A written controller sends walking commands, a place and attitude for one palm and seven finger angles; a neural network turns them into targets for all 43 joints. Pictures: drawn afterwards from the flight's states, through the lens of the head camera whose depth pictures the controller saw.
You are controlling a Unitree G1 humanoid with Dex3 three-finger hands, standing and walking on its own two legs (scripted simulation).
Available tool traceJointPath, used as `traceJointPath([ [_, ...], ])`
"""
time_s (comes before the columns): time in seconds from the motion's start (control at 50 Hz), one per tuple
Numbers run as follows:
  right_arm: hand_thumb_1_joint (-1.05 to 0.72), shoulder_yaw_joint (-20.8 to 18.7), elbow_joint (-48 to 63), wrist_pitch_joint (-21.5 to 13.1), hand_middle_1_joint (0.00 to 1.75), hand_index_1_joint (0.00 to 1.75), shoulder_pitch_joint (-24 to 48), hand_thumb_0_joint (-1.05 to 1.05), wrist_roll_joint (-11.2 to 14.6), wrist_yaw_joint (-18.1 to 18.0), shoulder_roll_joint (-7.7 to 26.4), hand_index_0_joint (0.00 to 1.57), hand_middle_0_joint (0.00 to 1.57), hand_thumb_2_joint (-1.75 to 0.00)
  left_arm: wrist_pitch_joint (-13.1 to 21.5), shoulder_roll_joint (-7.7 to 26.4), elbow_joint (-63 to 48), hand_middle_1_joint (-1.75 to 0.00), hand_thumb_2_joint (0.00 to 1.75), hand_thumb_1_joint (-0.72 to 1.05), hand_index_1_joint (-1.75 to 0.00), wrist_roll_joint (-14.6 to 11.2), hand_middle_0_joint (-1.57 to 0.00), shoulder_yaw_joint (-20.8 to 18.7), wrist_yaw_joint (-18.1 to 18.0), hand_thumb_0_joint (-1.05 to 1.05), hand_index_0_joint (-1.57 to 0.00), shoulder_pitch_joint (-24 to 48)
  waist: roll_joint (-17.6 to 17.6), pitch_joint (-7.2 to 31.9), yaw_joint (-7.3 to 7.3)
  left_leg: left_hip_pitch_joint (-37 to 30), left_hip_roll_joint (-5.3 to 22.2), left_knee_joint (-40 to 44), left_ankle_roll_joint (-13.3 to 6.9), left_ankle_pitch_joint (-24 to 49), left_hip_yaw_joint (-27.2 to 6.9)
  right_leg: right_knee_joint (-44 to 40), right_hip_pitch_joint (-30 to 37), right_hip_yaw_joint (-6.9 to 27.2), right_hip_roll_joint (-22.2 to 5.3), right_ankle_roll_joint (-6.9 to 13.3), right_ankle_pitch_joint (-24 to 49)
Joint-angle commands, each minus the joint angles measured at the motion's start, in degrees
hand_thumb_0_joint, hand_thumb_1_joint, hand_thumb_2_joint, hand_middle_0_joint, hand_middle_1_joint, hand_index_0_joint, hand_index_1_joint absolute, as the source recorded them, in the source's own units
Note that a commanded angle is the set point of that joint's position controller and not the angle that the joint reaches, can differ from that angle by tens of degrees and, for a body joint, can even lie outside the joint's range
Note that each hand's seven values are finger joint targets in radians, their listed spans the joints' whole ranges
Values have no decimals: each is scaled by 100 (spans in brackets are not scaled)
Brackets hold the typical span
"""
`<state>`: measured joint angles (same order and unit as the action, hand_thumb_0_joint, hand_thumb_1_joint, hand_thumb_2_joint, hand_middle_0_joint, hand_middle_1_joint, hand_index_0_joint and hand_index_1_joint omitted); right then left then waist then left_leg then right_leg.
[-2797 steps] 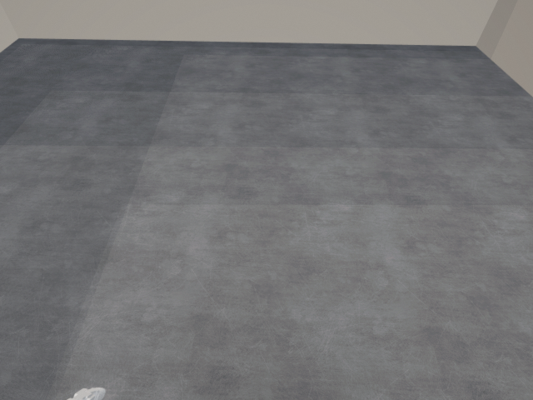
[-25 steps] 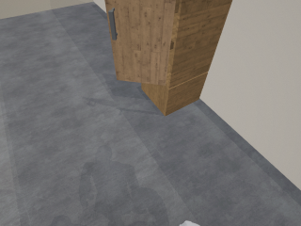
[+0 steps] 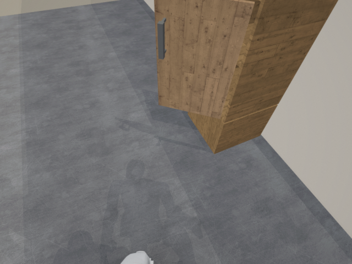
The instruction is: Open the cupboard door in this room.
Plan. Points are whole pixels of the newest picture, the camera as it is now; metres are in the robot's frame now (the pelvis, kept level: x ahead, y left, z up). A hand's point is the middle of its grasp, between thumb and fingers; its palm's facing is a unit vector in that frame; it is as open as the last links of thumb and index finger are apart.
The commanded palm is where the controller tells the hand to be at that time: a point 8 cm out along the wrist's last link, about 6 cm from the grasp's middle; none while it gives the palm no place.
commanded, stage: take the last steps up to it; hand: left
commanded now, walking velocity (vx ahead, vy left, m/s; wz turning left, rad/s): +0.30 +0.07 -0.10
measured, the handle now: (162, 38) +0.92 +0.16 +0.01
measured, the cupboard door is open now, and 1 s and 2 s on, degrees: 49 49 49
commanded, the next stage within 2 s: come to a stop and stand still in 0.62 s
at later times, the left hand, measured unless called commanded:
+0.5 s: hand (122, 191) +0.32 +0.20 -0.16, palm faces -0.07 -0.97 -0.23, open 7.3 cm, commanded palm none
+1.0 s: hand (112, 189) +0.33 +0.24 -0.19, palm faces -0.06 -0.98 -0.18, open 7.3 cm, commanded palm none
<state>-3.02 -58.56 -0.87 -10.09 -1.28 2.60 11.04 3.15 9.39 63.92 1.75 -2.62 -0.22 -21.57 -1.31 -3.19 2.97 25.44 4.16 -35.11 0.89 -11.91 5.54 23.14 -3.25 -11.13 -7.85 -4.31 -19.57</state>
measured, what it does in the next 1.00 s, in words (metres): walks ahead: left foot, then right foot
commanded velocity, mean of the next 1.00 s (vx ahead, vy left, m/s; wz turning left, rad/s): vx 0.08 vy -0.02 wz -0.03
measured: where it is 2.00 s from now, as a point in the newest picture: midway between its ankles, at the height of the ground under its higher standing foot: (175, 246)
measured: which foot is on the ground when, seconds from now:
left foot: up 0.00-0.02, down 0.04-0.46, up 0.48-0.78, down 0.80-1.00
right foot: down 0.00-0.04, up 0.06-0.44, down 0.46-0.82, up 0.84-1.00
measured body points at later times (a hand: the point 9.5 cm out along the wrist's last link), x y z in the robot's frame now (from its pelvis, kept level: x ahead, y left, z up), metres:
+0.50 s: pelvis +0.19 +0.02 -0.01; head +0.21 +0.00 +0.44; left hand +0.32 +0.25 -0.14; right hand +0.12 -0.20 -0.18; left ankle +0.10 +0.13 -0.72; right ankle +0.23 -0.08 -0.74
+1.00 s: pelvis +0.32 +0.06 +0.00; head +0.36 +0.08 +0.44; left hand +0.34 +0.29 -0.17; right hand +0.38 -0.17 -0.14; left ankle +0.38 +0.16 -0.74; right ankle +0.25 -0.06 -0.69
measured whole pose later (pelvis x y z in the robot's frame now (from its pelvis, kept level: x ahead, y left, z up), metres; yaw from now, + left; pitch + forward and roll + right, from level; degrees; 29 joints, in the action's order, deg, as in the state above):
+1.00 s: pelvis +0.32 +0.06 +0.00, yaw -7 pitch +0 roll -1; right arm -1.3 -58.5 -0.4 -6.2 -1.2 -2.6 7.7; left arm -3.2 10.5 61.8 0.5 -2.2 -1.5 -14.7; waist -1.6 -4.7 1.2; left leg 19.4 4.1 -30.8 -1.9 -11.5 7.2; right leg 53.3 -20.0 -3.2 -1.3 -1.2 -32.5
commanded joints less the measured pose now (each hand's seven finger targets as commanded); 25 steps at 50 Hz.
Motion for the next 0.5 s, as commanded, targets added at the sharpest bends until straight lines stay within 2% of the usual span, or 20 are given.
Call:
traceJointPath([
  [0.0, -90, -270, -182, -225, 30, 30, -1828, 0, -101, -180, 1187, 20, 20, -90, -27, 545, -405, -30, 90, 90, -30, -66, -20, -169, 10, 0, -20, -63, 1458, 870, -929, -3291, 910, 1135, -463, -132, -1293, 2356, -2208, -103, 61, 479, -142],
  [0.02, -90, -335, -255, -175, 30, 30, -2324, 0, -89, -289, 1530, 20, 20, -90, -19, 348, -644, -30, 90, 90, -30, -88, -20, -103, 14, 0, -20, 137, 1974, 1053, -1072, -3552, 1763, 1840, -955, -124, -2595, 3846, -3068, 177, 566, 440, -1667],
  [0.04, -90, -302, -260, -161, 30, 30, -2088, 0, -77, -345, 1465, 20, 20, -90, -24, 340, -759, -30, 90, 90, -30, -75, -20, -53, -14, 0, -20, 523, 1671, 949, -1007, -3186, 1984, 1996, -1178, -526, -2752, 4817, -3479, 695, 340, 566, -1501],
  [0.06, -90, -254, -111, -173, 30, 30, -1632, 0, -52, -370, 1229, 20, 20, -90, -21, 325, -757, -30, 90, 90, -30, -79, -20, -73, -9, 0, -20, 758, 1509, 659, -863, -2628, 1934, 2115, -1221, -707, -2523, 5177, -3682, 922, 150, 604, -993],
  [0.08, -90, -164, 8, -199, 30, 30, -1237, 0, -49, -373, 891, 20, 20, -90, -30, 383, -702, -30, 90, 90, -30, -67, -20, -98, 34, 0, -20, 818, 1100, 273, -707, -2076, 1734, 2216, -1149, -642, -2075, 5138, -3596, 1004, -16, 597, -507],
  [0.1, -90, -88, 69, -255, 30, 30, -1025, 0, -57, -385, 685, 20, 20, -90, -49, 318, -612, -30, 90, 90, -30, -42, -20, -103, 70, 0, -20, 656, 813, 167, -528, -1801, 1584, 2280, -1061, -345, -1694, 4951, -3382, 997, -75, 565, -262],
  [0.14, -90, -38, 34, -337, 30, 30, -923, 0, -42, -400, 564, 20, 20, -90, -112, 192, -504, -30, 90, 90, -30, -26, -20, -87, 94, 0, -20, 405, 622, 193, -326, -1590, 1343, 2340, -970, 362, -1117, 4445, -2996, 922, -68, 513, -33],
  [0.16, -90, -63, 49, -355, 30, 30, -879, 0, -48, -404, 501, 20, 20, -90, -156, 127, -510, -30, 90, 90, -30, -21, -20, -92, 94, 0, -20, 327, 731, 241, -249, -1650, 1310, 2380, -1030, 579, -901, 4167, -2974, 888, -61, 475, 57],
  [0.18, -90, -63, 43, -361, 30, 30, -894, 0, -42, -397, 471, 20, 20, -90, -178, 117, -552, -30, 90, 90, -30, -16, -20, -91, 100, 0, -20, 386, 676, 219, -252, -1648, 1262, 2428, -1058, 670, -732, 3842, -2895, 858, -57, 455, 187],
  [0.26, -90, -54, -46, -338, 30, 30, -980, 0, -47, -368, 537, 20, 20, -90, -191, 129, -788, -30, 90, 90, -30, -30, -20, -71, 131, 0, -20, 877, 616, -58, -262, -1649, 1206, 2533, -1111, 778, -464, 2507, -2580, 707, 25, 445, 496],
  [0.34, -90, -75, -166, -284, 30, 30, -1059, 0, -71, -339, 636, 20, 20, -90, -168, 257, -976, -30, 90, 90, -30, -25, -20, -91, 140, 0, -20, 1194, 483, -153, -272, -1658, 1220, 2232, -1058, 587, -488, 1594, -1979, 544, 229, 484, 472],
  [0.38, -90, -58, -237, -250, 30, 30, -1028, 0, -63, -338, 648, 20, 20, -90, -147, 330, -885, -30, 90, 90, -30, -16, -20, -119, 139, 0, -20, 907, 320, -84, -93, -1529, 994, 1704, -838, 624, -266, 1034, -1238, 331, 425, 533, 770],
  [0.4, -90, -34, -249, -245, 30, 30, -1013, 0, -31, -333, 599, 20, 20, -90, -109, 502, -749, -30, 90, 90, -30, -9, -20, -163, 121, 0, -20, 481, 112, 61, 99, -1251, 699, 1003, -650, 712, -58, 653, -446, 402, 458, 614, 830],
  [0.42, -90, -10, -205, -263, 30, 30, -982, 0, 29, -303, 454, 20, 20, -90, -39, 868, -560, -30, 90, 90, -30, 12, -20, -250, 84, 0, -20, -184, -525, 425, 362, -460, 225, -242, -390, 382, 335, 333, 655, 1371, -238, 924, 783],
  [0.44, -90, 14, -40, -271, 30, 30, -994, 0, 58, -246, 257, 20, 20, -90, -5, 1406, -393, -30, 90, 90, -30, -16, -20, -360, 24, 0, -20, -821, -1765, 542, 476, 835, -454, -1901, -122, -1722, 611, -502, 1537, 3337, -1583, 1562, 1227],
  [0.46, -90, -14, 4, -218, 30, 30, -722, 0, 52, -268, 482, 20, 20, -90, 38, 1395, -367, -30, 90, 90, -30, -98, -20, -351, -28, 0, -20, -836, -1615, 578, 500, 1005, -271, -2977, -117, -2216, -148, -921, 1068, 3954, -1927, 1883, 1205],
  [0.48, -90, -47, 45, -197, 30, 30, -421, 0, 48, -269, 420, 20, 20, -90, 25, 1218, -502, -30, 90, 90, -30, -94, -20, -285, -66, 0, -20, -328, -1184, 133, 337, 1276, -74, -3357, -108, -1767, -495, -1018, 520, 3636, -1816, 1873, 1037],
])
